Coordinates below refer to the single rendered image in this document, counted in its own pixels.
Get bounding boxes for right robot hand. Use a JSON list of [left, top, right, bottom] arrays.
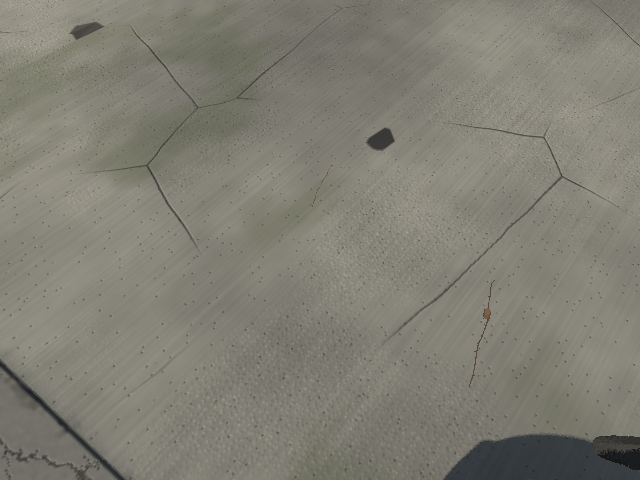
[[593, 435, 640, 470]]

